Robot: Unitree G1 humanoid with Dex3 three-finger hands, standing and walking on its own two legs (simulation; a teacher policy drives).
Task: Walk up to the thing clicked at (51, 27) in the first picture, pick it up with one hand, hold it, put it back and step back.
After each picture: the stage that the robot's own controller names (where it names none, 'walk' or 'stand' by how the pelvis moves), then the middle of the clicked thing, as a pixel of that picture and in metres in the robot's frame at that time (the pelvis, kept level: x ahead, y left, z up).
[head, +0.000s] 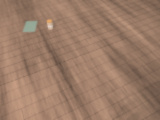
stand; (49, 24) +1.73 +0.41 -0.72
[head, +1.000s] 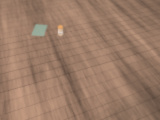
walk; (60, 30) +1.62 +0.19 -0.71
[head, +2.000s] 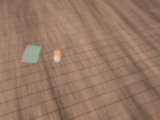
walk; (57, 56) +1.10 +0.18 -0.72
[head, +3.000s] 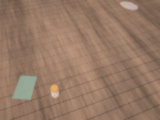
walk; (54, 91) +0.71 +0.19 -0.71
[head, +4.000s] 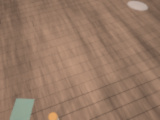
stand; (54, 119) +0.44 +0.22 -0.69
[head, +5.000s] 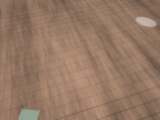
stand; out of the picture +0.40 +0.21 -0.72
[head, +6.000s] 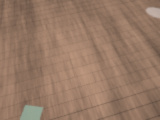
walk; out of the picture +0.34 +0.20 -0.71
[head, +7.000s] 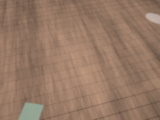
stand; out of the picture +0.38 +0.17 -0.70
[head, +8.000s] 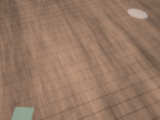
stand; out of the picture +0.39 +0.19 -0.71
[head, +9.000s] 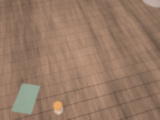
walk; (58, 107) +0.46 +0.17 -0.69
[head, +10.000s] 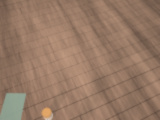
stand; (47, 114) +0.39 +0.23 -0.69
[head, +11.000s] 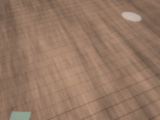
stand; out of the picture +0.39 +0.24 -0.72
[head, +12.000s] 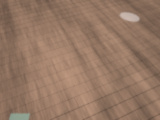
stand; out of the picture +0.38 +0.24 -0.72
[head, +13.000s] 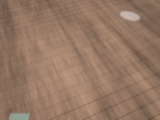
stand; out of the picture +0.37 +0.24 -0.72
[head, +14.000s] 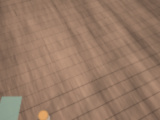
go down; (44, 117) +0.39 +0.25 -0.68
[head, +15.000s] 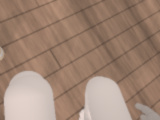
go down; out of the picture +0.41 +0.35 -0.31
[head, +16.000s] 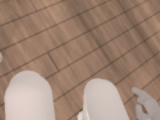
close in; out of the picture +0.40 +0.36 -0.31
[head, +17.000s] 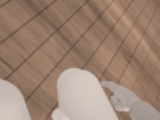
close in; out of the picture +0.34 +0.41 -0.22
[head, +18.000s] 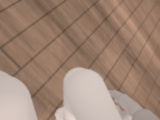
lift; out of the picture +0.32 +0.38 -0.23
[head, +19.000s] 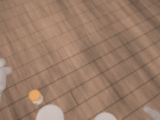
close; (36, 97) +0.39 +0.26 -0.51
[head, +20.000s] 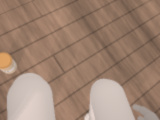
lift; (6, 63) +0.40 +0.33 -0.30
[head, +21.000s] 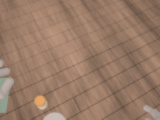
go down; (41, 102) +0.38 +0.24 -0.56
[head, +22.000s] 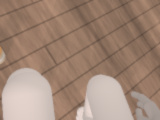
go down; out of the picture +0.39 +0.33 -0.30
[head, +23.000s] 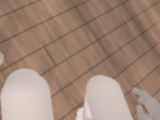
go down; out of the picture +0.38 +0.34 -0.30
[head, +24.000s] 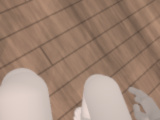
go down; out of the picture +0.38 +0.35 -0.29
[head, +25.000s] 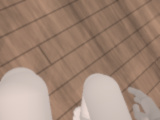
go down; out of the picture +0.37 +0.35 -0.29
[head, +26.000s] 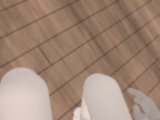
go down; out of the picture +0.37 +0.35 -0.28
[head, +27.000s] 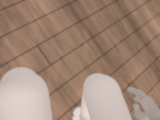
approach; out of the picture +0.37 +0.35 -0.28
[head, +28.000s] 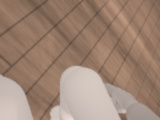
approach; out of the picture +0.32 +0.38 -0.23
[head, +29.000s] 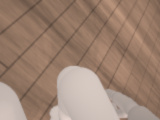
lift; out of the picture +0.34 +0.38 -0.22
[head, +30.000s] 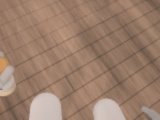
hold; (0, 77) +0.33 +0.28 -0.04
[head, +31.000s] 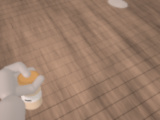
hold; (30, 90) +0.33 +0.19 +0.00
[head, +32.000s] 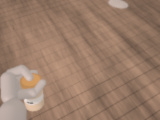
hold; (32, 92) +0.32 +0.18 -0.01
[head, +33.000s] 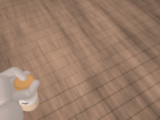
crouch; (27, 93) +0.33 +0.20 -0.04
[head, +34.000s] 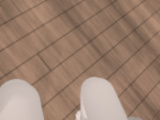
lower; out of the picture +0.40 +0.35 -0.18
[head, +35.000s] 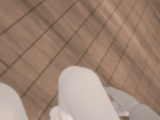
lower; out of the picture +0.42 +0.50 -0.26
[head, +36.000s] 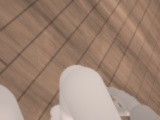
lower; out of the picture +0.43 +0.50 -0.25
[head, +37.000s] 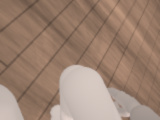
lower; out of the picture +0.44 +0.49 -0.25
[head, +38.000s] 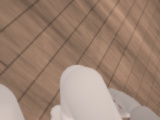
lower; out of the picture +0.45 +0.48 -0.24
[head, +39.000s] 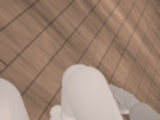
lower; out of the picture +0.46 +0.48 -0.24
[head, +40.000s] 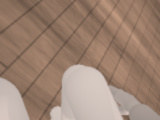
withdraw; out of the picture +0.48 +0.47 -0.24
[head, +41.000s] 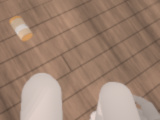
walk; (21, 28) +0.59 +0.36 -0.36
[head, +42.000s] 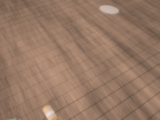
stand; (49, 113) +0.53 +0.22 -0.69
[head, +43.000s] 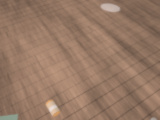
stand; (52, 108) +0.57 +0.22 -0.69
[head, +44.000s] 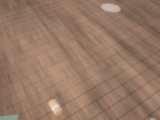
stand; (55, 107) +0.57 +0.21 -0.69
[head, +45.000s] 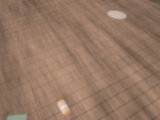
stand; (63, 107) +0.61 +0.17 -0.75
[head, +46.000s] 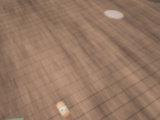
stand; (62, 109) +0.59 +0.16 -0.75
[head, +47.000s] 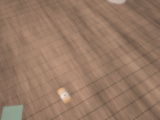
walk; (64, 95) +0.61 +0.15 -0.74
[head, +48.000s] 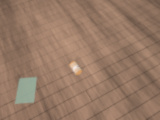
walk; (75, 68) +0.85 +0.08 -0.73
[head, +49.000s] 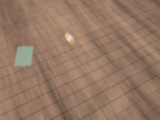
walk; (69, 38) +1.22 +0.10 -0.72
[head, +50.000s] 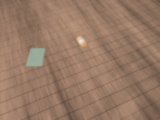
stand; (81, 41) +1.26 +0.04 -0.72
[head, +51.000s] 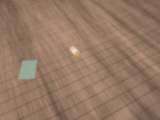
stand; (74, 51) +1.25 +0.04 -0.75
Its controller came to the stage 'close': yes
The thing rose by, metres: 0.71
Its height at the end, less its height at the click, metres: -0.02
